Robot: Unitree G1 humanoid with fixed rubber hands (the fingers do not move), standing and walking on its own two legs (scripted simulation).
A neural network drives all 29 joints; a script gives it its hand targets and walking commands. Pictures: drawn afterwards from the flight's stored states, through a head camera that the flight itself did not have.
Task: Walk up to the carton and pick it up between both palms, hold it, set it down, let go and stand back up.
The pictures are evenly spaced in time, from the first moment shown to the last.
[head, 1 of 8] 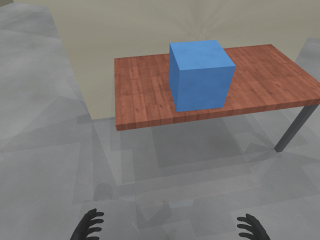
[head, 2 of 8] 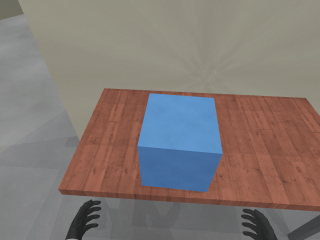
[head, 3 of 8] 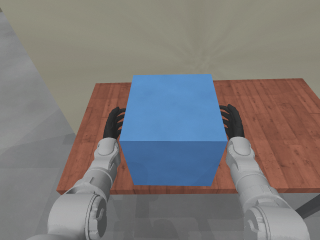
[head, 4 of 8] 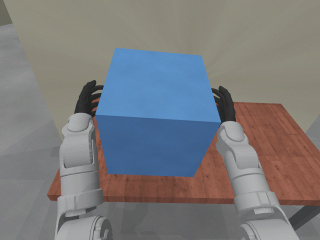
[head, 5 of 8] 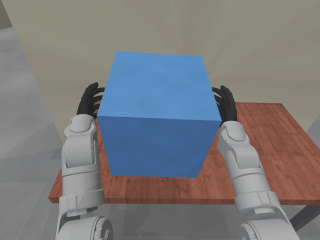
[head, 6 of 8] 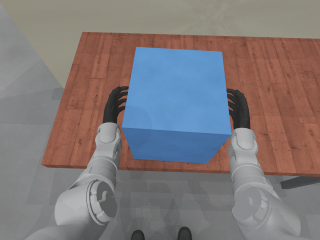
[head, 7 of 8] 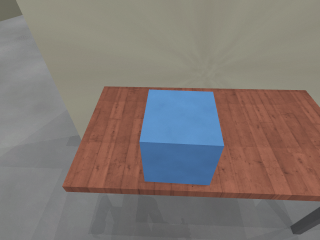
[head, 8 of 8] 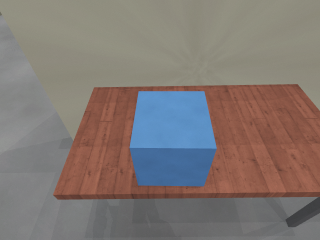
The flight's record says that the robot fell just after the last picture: no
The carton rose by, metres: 0.24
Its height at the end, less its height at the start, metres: +0.00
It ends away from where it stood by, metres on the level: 0.00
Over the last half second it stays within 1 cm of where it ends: yes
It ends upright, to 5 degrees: yes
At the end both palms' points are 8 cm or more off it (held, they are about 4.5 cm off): yes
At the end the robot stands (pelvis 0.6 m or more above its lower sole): yes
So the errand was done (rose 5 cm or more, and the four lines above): yes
